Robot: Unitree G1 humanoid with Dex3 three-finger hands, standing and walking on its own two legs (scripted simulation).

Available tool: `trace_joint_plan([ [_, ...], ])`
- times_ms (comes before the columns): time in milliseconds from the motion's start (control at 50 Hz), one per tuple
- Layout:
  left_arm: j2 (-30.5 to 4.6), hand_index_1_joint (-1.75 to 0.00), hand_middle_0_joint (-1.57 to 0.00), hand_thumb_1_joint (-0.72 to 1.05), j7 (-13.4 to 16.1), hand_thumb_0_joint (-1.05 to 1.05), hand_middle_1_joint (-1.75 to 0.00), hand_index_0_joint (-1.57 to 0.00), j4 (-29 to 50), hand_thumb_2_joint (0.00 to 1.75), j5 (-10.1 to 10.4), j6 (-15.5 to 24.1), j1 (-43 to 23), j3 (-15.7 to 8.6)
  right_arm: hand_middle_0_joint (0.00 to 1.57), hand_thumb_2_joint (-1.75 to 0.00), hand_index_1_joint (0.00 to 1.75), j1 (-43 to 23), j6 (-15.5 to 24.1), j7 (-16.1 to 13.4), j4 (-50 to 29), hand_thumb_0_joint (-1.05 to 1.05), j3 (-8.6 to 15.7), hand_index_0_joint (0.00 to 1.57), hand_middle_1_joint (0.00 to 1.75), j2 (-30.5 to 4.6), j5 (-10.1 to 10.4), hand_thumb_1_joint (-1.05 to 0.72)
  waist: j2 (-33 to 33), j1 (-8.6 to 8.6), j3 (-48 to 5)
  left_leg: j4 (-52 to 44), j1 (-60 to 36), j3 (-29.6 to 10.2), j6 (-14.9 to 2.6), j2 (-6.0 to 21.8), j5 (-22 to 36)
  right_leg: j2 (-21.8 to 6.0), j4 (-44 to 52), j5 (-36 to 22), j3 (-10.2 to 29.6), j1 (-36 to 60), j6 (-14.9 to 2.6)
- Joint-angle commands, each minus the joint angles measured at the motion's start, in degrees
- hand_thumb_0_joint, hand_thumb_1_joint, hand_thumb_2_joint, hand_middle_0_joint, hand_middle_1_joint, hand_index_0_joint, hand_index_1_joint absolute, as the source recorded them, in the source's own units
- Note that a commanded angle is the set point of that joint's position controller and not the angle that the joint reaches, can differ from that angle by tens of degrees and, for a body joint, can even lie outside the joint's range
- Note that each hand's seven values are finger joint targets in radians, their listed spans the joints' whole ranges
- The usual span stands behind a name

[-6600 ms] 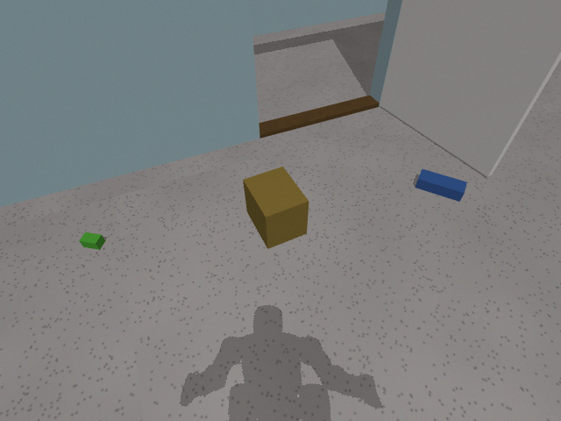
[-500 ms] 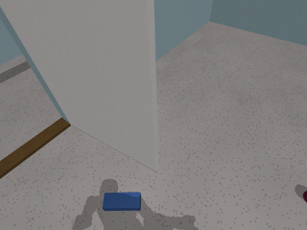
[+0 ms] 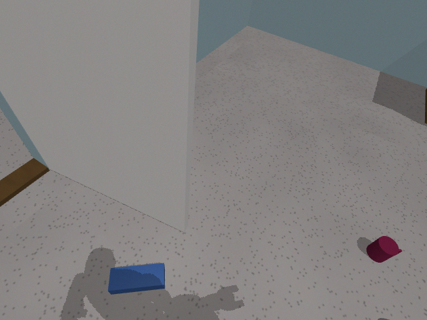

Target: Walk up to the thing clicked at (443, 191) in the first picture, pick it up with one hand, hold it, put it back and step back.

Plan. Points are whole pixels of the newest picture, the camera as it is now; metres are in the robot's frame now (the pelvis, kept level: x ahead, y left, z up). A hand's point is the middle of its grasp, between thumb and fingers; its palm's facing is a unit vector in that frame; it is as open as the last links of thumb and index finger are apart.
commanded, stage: walk up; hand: left
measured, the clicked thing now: (138, 278) +0.39 +0.27 -0.73
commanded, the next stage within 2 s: none
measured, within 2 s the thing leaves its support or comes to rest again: neither
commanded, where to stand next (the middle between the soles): +0.06 -0.03 m, yaw +8 degrees
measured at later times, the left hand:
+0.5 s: hand out of the picture +0.06 +0.27 -0.15, palm faces +0.06 -0.94 -0.34, open 7.4 cm
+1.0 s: hand out of the picture +0.13 +0.23 -0.15, palm faces +0.12 -0.93 -0.36, open 7.4 cm
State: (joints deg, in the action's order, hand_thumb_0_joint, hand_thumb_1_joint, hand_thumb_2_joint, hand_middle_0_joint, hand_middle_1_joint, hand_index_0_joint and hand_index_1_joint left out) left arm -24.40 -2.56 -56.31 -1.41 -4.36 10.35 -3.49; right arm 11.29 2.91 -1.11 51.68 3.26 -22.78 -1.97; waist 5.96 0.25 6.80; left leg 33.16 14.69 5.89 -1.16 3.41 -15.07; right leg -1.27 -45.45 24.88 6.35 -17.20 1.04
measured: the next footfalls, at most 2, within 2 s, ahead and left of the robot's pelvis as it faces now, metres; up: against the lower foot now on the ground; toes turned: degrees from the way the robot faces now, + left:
right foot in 0.06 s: +0.04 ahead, -0.16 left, +0.00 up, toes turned +1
left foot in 0.38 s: +0.01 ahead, +0.07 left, +0.00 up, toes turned +6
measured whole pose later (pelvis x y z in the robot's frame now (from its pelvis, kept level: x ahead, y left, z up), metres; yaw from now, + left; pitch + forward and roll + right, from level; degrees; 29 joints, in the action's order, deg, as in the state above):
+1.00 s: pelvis +0.02 -0.03 -0.01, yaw +10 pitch -2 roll +1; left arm -18.0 0.6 -45.4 -2.3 -3.3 0.3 -1.6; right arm 6.9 -2.3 -2.1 46.7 1.3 -21.8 1.0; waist 0.1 1.3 13.9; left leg 69.8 25.0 -5.3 0.9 -5.2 -32.9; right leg -1.8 -34.1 6.2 -3.2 -26.3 -3.1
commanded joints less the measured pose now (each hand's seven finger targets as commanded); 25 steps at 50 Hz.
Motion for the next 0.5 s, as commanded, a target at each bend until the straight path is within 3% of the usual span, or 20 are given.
trace_joint_plan([
  [0,-8.47,-0.3,-0.2,0.9,0.59,0.0,-0.3,-0.2,2.31,0.9,-0.65,1.99,3.49,-3.07,0.2,-0.9,0.3,-2.13,-0.44,-0.38,-4.13,0.0,4.2,0.2,0.3,-17.44,0.27,-0.9,-17.48,0.93,-2.84,-7.61,5.61,-11.55,-8.99,11.6,4.86,0.48,15.59,-3.87,-7.1,8.29,-2.08],
  [20,-9.31,-0.3,-0.2,0.9,0.61,0.0,-0.3,-0.2,2.15,0.9,-1.17,2.18,4.38,-3.77,0.2,-0.9,0.3,-1.2,-0.8,-0.62,-4.14,0.0,3.67,0.2,0.3,-16.27,0.88,-0.9,-14.28,1.56,-3.71,-3.7,6.73,-10.86,-6.85,9.76,8.76,1.57,17.93,-6.95,-7.25,10.96,-2.94],
  [40,-10.55,-0.3,-0.2,0.9,0.59,0.0,-0.3,-0.2,2.77,0.9,-1.66,2.14,4.88,-4.37,0.2,-0.9,0.3,-0.29,-0.91,-0.96,-4.19,0.0,3.18,0.2,0.3,-15.25,1.49,-0.9,-10.17,2.18,-4.39,-0.7,7.57,-9.7,-4.74,8.28,8.85,0.54,20.19,-8.46,-5.75,11.38,-4.01],
  [60,-13.96,-0.3,-0.2,0.9,0.46,0.0,-0.3,-0.2,4.24,0.9,-2.51,2.07,4.27,-5.5,0.2,-0.9,0.3,2.04,-0.95,-1.39,-4.34,0.0,2.83,0.2,0.3,-13.73,2.08,-0.9,-0.46,1.54,-5.12,6.27,9.94,-6.94,-2.4,4.56,5.68,-6.43,24.92,-8.71,4.48,11.05,-6.7],
  [80,-16.67,-0.3,-0.2,0.9,0.15,0.0,-0.3,-0.2,6.98,0.9,-2.34,1.84,0.29,-5.56,0.2,-0.9,0.3,0.55,-0.95,-2.15,-4.6,0.0,2.29,0.2,0.3,-11.32,2.77,-0.9,8.16,1.81,-2.9,12.96,13.15,-1.5,0.34,-5.5,-9.85,-13.89,28.87,-9.03,14.66,5.87,-12.78],
  [100,-16.68,-0.3,-0.2,0.9,-0.05,0.0,-0.3,-0.2,9.11,0.9,-2.21,1.54,-3.34,-5.08,0.2,-0.9,0.3,-0.43,-1.23,-3.01,-3.91,0.0,3.15,0.2,0.3,-13.03,2.59,-0.9,10.27,2.15,-2.83,22.19,6.31,-4.15,-0.04,-5.44,-20.69,-17.65,29.72,-11.48,16.51,-3.59,-16.91],
  [120,-14.33,-0.3,-0.2,0.9,-0.17,0.0,-0.3,-0.2,10.18,0.9,-2.07,1.14,-4.64,-4.86,0.2,-0.9,0.3,2.02,-1.16,-3.1,-2.8,0.0,3.26,0.2,0.3,-13.5,2.65,-0.9,10.13,1.14,-1.59,21.33,3.87,-5.52,-0.23,-4.4,-20.81,-16.1,28.68,-12.84,13.84,-6.01,-16.48],
  [160,-10.62,-0.3,-0.2,0.9,0.41,0.0,-0.3,-0.2,10.98,0.9,-1.72,1.49,-5.49,-3.87,0.2,-0.9,0.3,4.71,-0.81,-2.47,-1.18,0.0,2.79,0.2,0.3,-12.92,2.8,-0.9,6.36,0.46,-3.23,20.29,7.52,-6.52,-0.36,-5.78,-15.14,-10.6,25.2,-16.82,6.4,1.71,-13.66],
  [180,-10.51,-0.3,-0.2,0.9,0.94,0.0,-0.3,-0.2,10.15,0.9,-1.27,2.18,-4.86,-3.93,0.2,-0.9,0.3,6.25,-0.8,-1.98,-0.69,0.0,2.35,0.2,0.3,-11.81,2.58,-0.9,6.69,0.52,-6.27,19.85,7.83,-6.93,-0.08,-4.84,-13.08,-10.37,25.28,-11.75,5.93,5.14,-13.0],
  [220,-11.94,-0.3,-0.2,0.9,1.29,0.0,-0.3,-0.2,9.38,0.9,-1.05,3.64,-0.76,-4.31,0.2,-0.9,0.3,5.4,-0.58,-0.54,-1.53,0.0,2.26,0.2,0.3,-12.46,1.87,-0.9,4.21,2.83,-8.94,14.03,11.23,-6.37,0.17,-4.1,-13.09,-11.97,26.5,-0.24,10.38,13.48,-13.34],
  [240,-13.06,-0.3,-0.2,0.9,1.19,0.0,-0.3,-0.2,9.21,0.9,-1.04,4.37,1.8,-4.6,0.2,-0.9,0.3,4.18,-0.42,0.16,-2.42,0.0,2.3,0.2,0.3,-12.62,1.28,-0.9,3.41,3.66,-8.65,11.67,13.81,-7.04,-0.64,-3.37,-15.21,-14.31,26.79,3.97,13.19,16.24,-14.6],
  [280,-14.78,-0.3,-0.2,0.9,1.0,0.0,-0.3,-0.2,9.08,0.9,-0.59,5.64,4.42,-5.12,0.2,-0.9,0.3,2.9,-0.15,1.47,-4.02,0.0,2.59,0.2,0.3,-12.88,0.28,-0.9,1.19,4.41,-7.17,6.44,16.91,-9.28,-1.69,-1.1,-16.64,-18.39,26.99,7.24,16.73,20.27,-16.15],
  [320,-15.6,-0.3,-0.2,0.9,1.15,0.0,-0.3,-0.2,9.22,0.9,-0.15,6.35,3.9,-4.85,0.2,-0.9,0.3,3.09,0.39,2.25,-4.57,0.0,2.94,0.2,0.3,-12.22,-0.32,-0.9,-0.39,2.61,-4.74,-0.35,13.91,-10.09,-2.99,0.04,-13.21,-20.06,25.12,2.07,15.21,17.1,-16.01],
  [340,-14.94,-0.3,-0.2,0.9,1.03,0.0,-0.3,-0.2,9.93,0.9,0.09,6.42,2.33,-4.37,0.2,-0.9,0.3,5.27,0.87,2.41,-3.86,0.0,3.15,0.2,0.3,-11.73,-0.27,-0.9,-1.31,0.61,-5.03,-6.97,7.35,-8.67,-3.5,-1.09,-9.03,-18.22,21.99,-3.59,10.7,13.18,-14.34],
  [360,-13.05,-0.3,-0.2,0.9,0.89,0.0,-0.3,-0.2,10.91,0.9,0.37,6.45,-0.49,-3.19,0.2,-0.9,0.3,9.88,1.49,2.22,-2.35,0.0,3.55,0.2,0.3,-11.63,-0.22,-0.9,-3.6,-2.75,-6.22,-13.56,-3.85,-8.77,-3.84,-2.69,-4.81,-14.05,15.46,-7.55,4.59,5.25,-11.05],
  [380,-8.75,-0.3,-0.2,0.9,0.83,0.0,-0.3,-0.2,12.51,0.9,0.73,6.3,-3.81,-1.81,0.2,-0.9,0.3,14.63,2.12,1.86,-1.2,0.0,4.8,0.2,0.3,-14.28,-0.68,-0.9,-13.7,-5.63,-6.07,-20.48,-16.68,-23.04,-5.55,2.72,-10.08,-5.59,0.43,-5.67,-4.77,-10.69,-5.99],
  [400,-6.23,-0.3,-0.2,0.9,0.78,0.0,-0.3,-0.2,13.66,0.9,0.95,5.96,-5.92,-1.55,0.2,-0.9,0.3,15.08,2.37,1.77,-2.26,0.0,6.15,0.2,0.3,-20.64,-0.92,-0.9,-19.97,-5.71,-0.01,-24.58,-20.37,-44.04,-8.74,14.92,-17.62,3.72,-8.33,5.09,-10.98,-29.82,-2.14],
  [420,-11.44,-0.3,-0.2,0.9,1.4,0.0,-0.3,-0.2,13.06,0.9,-0.2,6.2,-7.96,-2.76,0.2,-0.9,0.3,15.27,2.36,1.83,-2.64,0.0,6.3,0.2,0.3,-20.96,0.26,-0.9,-11.87,-6.57,3.56,-22.8,-14.48,-46.55,-13.96,18.76,-15.38,-1.07,-10.11,5.35,-2.27,-27.72,-2.68],
  [440,-12.4,-0.3,-0.2,0.9,1.28,0.0,-0.3,-0.2,12.88,0.9,0.07,6.69,-5.84,-2.65,0.2,-0.9,0.3,14.01,2.38,1.68,-3.3,0.0,5.85,0.2,0.3,-19.01,0.97,-0.9,-9.18,-4.55,4.29,-20.81,-14.24,-42.4,-15.32,18.51,-5.5,-2.36,-10.26,3.38,-2.21,-25.83,-2.9],
  [480,-10.42,-0.3,-0.2,0.9,1.11,0.0,-0.3,-0.2,10.97,0.9,0.59,6.76,-2.27,-2.39,0.2,-0.9,0.3,13.18,2.8,0.96,-4.34,0.0,4.03,0.2,0.3,-13.81,1.24,-0.9,-7.15,-2.59,1.07,-16.7,-19.07,-27.2,-7.05,10.94,21.59,-1.38,-8.28,-1.55,-0.74,-23.5,-2.75],
])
